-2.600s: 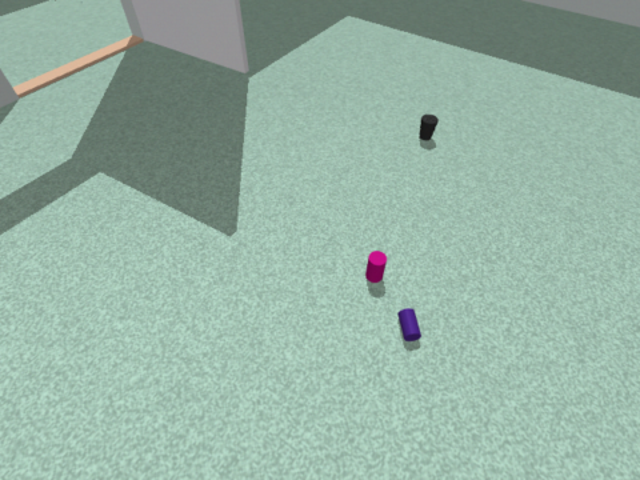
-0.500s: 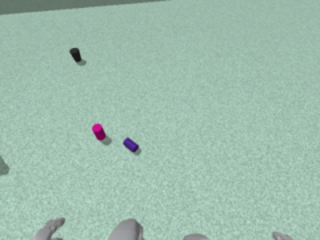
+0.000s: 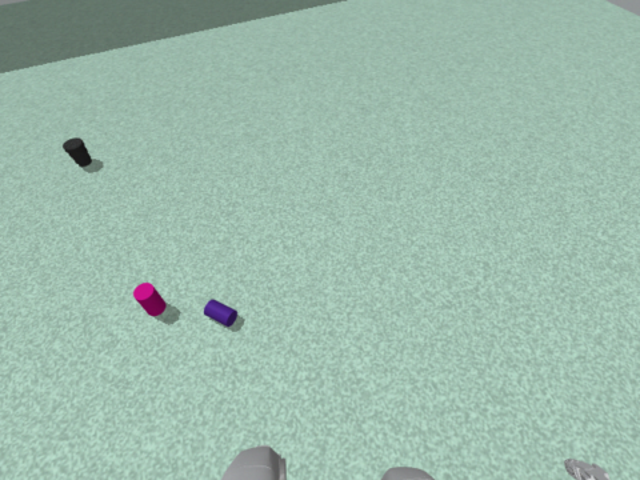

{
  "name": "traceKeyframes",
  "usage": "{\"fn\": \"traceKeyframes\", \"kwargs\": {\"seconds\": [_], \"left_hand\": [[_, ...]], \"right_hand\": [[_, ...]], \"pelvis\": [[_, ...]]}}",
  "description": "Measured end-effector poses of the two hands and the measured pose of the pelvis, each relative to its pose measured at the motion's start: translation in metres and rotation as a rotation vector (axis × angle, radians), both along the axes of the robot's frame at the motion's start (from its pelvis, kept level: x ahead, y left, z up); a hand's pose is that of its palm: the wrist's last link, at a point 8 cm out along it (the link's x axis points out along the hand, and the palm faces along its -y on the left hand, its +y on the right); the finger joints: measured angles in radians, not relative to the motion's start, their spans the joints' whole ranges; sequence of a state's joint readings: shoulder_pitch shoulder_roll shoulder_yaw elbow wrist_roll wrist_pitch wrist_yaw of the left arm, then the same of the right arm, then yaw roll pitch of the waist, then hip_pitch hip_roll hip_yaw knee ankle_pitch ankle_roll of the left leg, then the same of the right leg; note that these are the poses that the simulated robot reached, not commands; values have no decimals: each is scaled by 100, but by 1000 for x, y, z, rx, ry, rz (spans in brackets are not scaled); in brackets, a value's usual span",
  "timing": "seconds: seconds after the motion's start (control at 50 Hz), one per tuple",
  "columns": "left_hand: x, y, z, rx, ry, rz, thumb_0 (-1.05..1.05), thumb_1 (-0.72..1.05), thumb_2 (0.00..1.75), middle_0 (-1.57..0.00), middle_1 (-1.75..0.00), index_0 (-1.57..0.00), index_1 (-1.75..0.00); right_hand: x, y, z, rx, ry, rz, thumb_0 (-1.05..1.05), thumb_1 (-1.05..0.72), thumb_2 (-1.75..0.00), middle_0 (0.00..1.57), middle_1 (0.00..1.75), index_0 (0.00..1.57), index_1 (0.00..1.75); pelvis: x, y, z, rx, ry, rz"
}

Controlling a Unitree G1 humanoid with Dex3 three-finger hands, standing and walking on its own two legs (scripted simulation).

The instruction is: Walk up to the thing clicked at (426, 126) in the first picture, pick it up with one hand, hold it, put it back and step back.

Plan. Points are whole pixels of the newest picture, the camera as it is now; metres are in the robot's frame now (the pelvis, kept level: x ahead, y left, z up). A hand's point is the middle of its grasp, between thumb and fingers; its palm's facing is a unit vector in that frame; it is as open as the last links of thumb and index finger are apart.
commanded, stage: walk up
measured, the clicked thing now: (79, 153) +1.47 +1.21 -0.69
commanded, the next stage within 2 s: stand in 0.86 s
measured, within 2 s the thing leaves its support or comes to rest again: neither
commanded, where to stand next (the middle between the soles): +0.09 +0.01 m, yaw -8 degrees
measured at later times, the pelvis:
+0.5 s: pelvis +0.00 +0.01 +0.01, yaw -7 degrees
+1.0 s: pelvis +0.00 +0.02 +0.03, yaw -8 degrees
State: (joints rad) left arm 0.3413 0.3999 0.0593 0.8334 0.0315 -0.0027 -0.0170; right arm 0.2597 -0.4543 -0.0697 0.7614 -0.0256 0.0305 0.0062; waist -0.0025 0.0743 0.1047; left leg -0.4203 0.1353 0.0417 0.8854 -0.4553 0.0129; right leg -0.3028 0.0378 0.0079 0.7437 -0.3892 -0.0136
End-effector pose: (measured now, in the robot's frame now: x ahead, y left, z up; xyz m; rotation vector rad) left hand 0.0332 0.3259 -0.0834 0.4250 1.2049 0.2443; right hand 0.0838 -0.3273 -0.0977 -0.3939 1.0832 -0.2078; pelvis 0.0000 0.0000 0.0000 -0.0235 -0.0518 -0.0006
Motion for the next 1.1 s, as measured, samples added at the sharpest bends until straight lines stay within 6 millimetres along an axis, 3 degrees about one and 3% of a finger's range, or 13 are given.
{"fn": "traceKeyframes", "kwargs": {"seconds": [0.14, 0.3, 0.5, 0.68, 0.92, 1.1], "left_hand": [[16, -13, 13, 13, -4, -46, 1, 90, 90, -21, -30, -20, -30], [60, -17, -6, -38, -72, -94, 1, 90, 90, -21, -30, -20, -30], [96, -40, -7, -107, -130, -179, 1, 90, 90, -21, -30, -20, -30], [97, -35, 4, -84, -95, -188, 1, 90, 90, -21, -30, -20, -30], [91, -26, 6, -80, -4, -167, 1, 90, 90, -21, -30, -20, -30], [98, -27, 0, -124, -13, -139, 1, 90, 90, -21, -30, -20, -30]], "right_hand": [[-8, 12, -11, 77, 24, -37, 1, -90, -90, 20, 30, 20, 30], [-28, 30, -9, 70, 50, -65, 1, -90, -90, 20, 30, 20, 30], [-42, 23, 5, 62, 17, -137, 1, -90, -90, 20, 30, 20, 30], [-52, 23, 3, 80, 42, -167, 1, -90, -90, 20, 30, 20, 30], [-66, 37, 0, 108, 128, -205, 1, -90, -90, 20, 30, 20, 30], [-55, 46, 11, 88, 145, -191, 1, -90, -90, 20, 30, 20, 30]], "pelvis": [[3, -4, 9, 36, 22, -58], [0, 4, 6, 59, 17, -84], [-1, 5, 13, 32, -3, -119], [-5, 8, 21, 34, -1, -141], [0, 17, 30, 34, 10, -145], [5, 22, 35, 29, 11, -124]]}}
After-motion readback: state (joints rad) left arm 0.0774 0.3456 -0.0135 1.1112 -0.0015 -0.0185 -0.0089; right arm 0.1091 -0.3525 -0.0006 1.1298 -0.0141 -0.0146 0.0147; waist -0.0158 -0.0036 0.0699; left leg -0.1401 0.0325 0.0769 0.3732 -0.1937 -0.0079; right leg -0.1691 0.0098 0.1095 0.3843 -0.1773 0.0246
